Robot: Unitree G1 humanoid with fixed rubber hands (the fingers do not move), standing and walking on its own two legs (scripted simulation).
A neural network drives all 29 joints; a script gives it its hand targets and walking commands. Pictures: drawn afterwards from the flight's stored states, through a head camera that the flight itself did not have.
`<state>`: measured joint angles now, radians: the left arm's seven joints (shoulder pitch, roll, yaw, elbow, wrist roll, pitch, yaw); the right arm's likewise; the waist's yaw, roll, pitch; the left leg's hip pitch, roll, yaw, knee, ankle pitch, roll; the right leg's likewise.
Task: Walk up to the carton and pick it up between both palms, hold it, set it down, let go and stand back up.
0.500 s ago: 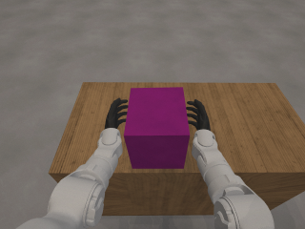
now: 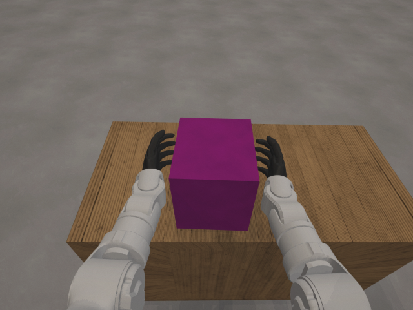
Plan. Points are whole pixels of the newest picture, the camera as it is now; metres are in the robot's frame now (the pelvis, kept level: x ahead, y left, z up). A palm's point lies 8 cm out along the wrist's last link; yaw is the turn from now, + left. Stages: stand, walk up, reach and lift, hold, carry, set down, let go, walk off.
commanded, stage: reach and lift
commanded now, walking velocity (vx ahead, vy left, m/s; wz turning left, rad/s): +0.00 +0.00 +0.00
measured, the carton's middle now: (213, 173) +0.41 +0.00 +0.04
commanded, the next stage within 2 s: hold in 1.56 s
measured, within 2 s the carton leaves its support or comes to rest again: neither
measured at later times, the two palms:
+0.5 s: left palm (150, 150) +0.38 +0.12 +0.14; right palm (285, 167) +0.36 -0.13 +0.13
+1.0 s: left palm (149, 140) +0.38 +0.12 +0.17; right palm (287, 160) +0.36 -0.13 +0.14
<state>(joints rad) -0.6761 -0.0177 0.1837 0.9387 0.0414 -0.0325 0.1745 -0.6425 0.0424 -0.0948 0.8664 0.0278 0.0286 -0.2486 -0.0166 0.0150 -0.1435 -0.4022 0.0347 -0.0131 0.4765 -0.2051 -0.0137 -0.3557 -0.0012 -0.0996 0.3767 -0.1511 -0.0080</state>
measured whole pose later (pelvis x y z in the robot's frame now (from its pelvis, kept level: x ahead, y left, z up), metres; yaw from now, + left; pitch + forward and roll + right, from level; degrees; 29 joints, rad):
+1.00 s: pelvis +0.00 +0.00 +0.01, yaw +1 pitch -4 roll -2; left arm -0.64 -0.09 0.23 0.27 0.28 0.55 0.09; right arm -0.61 0.04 -0.03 0.51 0.15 0.30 -0.28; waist -0.08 -0.05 0.03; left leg -0.15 0.03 -0.03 0.39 -0.18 -0.02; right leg -0.08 0.01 -0.11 0.27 -0.12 -0.01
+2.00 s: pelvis -0.01 +0.00 +0.01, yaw +1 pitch -9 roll -2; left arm -0.64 -0.10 0.24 0.08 0.36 0.71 0.03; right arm -0.62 0.05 0.02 0.44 0.19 0.35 -0.31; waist -0.06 -0.06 0.09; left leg -0.04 0.03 -0.03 0.41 -0.20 -0.01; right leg 0.02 0.00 -0.11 0.28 -0.14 0.00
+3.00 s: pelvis -0.01 +0.00 +0.00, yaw +1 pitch -11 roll -2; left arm -0.64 -0.11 0.25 0.06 0.39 0.72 0.00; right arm -0.60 0.07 0.01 0.43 0.17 0.32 -0.32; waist -0.07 -0.07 0.11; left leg -0.02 0.03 -0.03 0.40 -0.20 -0.01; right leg 0.04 0.00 -0.11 0.29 -0.14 -0.01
